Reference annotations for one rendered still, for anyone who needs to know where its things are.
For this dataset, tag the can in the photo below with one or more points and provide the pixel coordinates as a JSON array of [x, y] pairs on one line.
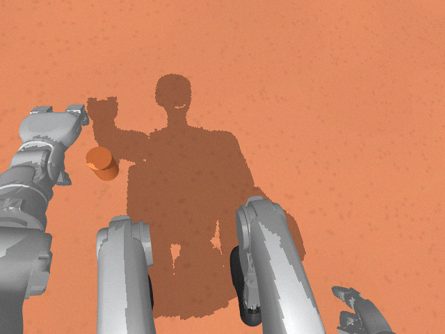
[[102, 163]]

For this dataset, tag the left robot arm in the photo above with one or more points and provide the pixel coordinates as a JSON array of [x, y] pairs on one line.
[[25, 256]]

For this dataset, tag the left robot hand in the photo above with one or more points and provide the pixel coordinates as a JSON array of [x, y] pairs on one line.
[[62, 128]]

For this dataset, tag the right robot hand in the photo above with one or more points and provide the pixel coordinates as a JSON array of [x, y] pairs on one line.
[[367, 318]]

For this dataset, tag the right robot foot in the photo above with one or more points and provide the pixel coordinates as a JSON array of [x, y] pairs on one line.
[[248, 316]]

